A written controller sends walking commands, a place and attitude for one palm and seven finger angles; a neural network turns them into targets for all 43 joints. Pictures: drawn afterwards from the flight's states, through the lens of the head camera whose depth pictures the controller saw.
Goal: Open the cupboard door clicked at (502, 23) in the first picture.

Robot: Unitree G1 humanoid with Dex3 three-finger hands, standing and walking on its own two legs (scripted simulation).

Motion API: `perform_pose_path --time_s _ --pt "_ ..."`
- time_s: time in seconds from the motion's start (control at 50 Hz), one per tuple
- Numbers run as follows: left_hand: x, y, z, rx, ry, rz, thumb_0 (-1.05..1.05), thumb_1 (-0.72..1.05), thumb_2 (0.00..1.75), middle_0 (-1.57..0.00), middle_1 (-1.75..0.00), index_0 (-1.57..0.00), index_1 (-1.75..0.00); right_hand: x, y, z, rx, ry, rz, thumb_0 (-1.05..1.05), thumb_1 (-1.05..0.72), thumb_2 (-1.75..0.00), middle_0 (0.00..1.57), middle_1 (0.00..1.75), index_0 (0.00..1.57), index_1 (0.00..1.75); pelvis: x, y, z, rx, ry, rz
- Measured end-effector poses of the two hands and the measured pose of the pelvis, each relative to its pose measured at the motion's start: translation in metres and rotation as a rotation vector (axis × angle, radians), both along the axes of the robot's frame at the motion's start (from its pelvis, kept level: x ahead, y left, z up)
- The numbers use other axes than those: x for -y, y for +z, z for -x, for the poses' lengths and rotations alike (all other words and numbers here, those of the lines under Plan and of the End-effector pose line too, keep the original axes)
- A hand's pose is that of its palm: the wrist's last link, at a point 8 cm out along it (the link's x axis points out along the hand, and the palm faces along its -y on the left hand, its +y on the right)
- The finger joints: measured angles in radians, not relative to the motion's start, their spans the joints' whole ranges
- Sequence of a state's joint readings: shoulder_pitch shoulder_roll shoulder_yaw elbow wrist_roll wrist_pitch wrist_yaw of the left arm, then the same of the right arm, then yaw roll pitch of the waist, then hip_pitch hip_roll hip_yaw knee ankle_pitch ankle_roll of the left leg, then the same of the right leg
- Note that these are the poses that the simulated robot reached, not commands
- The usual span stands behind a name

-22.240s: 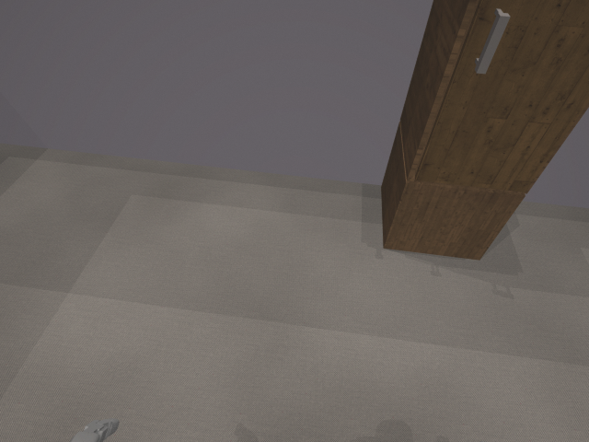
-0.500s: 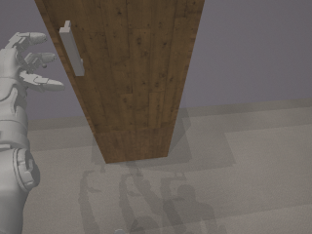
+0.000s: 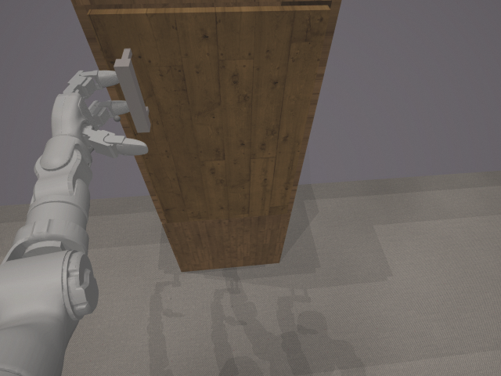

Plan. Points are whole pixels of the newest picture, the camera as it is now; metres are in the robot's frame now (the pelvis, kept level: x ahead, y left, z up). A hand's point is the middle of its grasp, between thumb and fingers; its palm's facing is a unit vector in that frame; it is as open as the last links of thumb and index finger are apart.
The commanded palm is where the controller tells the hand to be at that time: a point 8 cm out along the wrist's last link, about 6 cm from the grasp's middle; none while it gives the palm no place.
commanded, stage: slide the fingers in behind the handle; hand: left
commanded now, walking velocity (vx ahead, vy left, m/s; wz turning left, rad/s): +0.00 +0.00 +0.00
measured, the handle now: (135, 91) +0.55 +0.18 +0.15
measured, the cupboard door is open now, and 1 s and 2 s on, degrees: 0 0 0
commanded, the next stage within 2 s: move the hooked fingers beside the handle in 1.00 s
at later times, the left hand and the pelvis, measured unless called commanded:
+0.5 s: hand (122, 120) +0.47 +0.18 +0.16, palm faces +0.12 -0.99 +0.01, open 14.4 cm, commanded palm +0.45 +0.21 +0.15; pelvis -0.01 -0.01 +0.00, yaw +1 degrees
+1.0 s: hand (122, 119) +0.47 +0.18 +0.16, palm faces +0.12 -0.99 +0.00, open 14.2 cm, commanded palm +0.46 +0.20 +0.15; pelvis -0.01 +0.00 +0.00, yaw +2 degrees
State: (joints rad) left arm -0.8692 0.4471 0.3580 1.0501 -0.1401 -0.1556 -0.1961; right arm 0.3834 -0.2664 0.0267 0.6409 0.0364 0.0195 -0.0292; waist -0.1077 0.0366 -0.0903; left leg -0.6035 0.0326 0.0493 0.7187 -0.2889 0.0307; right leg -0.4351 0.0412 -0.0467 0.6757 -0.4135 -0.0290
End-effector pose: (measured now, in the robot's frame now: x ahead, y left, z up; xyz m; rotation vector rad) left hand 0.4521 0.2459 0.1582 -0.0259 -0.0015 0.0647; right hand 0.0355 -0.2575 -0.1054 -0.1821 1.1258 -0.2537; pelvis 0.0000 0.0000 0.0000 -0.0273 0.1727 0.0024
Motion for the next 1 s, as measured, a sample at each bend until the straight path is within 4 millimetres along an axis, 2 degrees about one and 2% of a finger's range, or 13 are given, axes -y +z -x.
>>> perform_pose_path --time_s 0.12,0.48,0.8,1.0 --pt "0.005 0.002 0.004 0.023 0.018 -0.011 -0.02 -0.50 0.30 -0.29 -1.20 -0.30 -1.20 0.006 0.000 0.001 0.004 0.005 0.007 0.00 -0.91 -0.90 0.20 0.29 0.20 0.30 0.004 0.000 0.004 0.007 0.003 -0.002" --pt "0.012 0.003 0.011 0.016 0.051 -0.019 -0.02 -0.50 0.30 -0.23 -1.18 -0.23 -1.18 0.017 -0.004 0.024 -0.047 0.009 0.011 0.00 -0.91 -0.90 0.20 0.29 0.20 0.30 0.011 -0.001 0.012 0.012 0.023 -0.001" --pt "0.010 0.002 0.007 0.016 0.042 -0.010 -0.02 -0.50 0.30 -0.23 -1.21 -0.25 -1.20 0.010 -0.003 0.010 -0.016 0.044 0.014 0.00 -0.91 -0.90 0.20 0.29 0.20 0.30 0.007 -0.002 0.013 0.002 0.035 0.004" --pt "0.011 0.002 0.007 0.026 0.054 -0.027 -0.02 -0.50 0.30 -0.25 -1.21 -0.25 -1.22 0.002 -0.007 0.008 -0.029 0.067 0.002 0.00 -0.91 -0.90 0.20 0.29 0.20 0.30 0.000 -0.003 0.011 -0.007 0.044 0.007"
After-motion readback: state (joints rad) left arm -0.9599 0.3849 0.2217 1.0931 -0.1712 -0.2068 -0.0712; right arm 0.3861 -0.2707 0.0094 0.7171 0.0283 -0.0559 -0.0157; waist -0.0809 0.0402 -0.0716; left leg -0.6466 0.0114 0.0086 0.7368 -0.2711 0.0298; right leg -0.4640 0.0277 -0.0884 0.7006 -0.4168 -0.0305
